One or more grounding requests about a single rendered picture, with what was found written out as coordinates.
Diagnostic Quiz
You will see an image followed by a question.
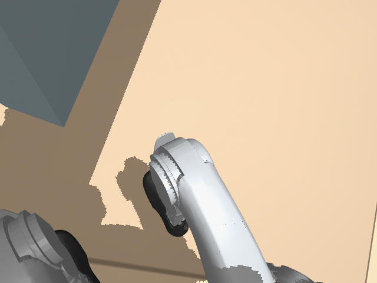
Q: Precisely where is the left robot foot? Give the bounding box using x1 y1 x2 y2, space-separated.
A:
55 230 100 283

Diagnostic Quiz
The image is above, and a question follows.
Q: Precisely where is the right robot foot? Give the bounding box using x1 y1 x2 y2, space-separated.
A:
143 170 189 237

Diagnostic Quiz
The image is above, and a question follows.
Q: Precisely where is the right robot hand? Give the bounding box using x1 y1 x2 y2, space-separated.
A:
267 263 315 283

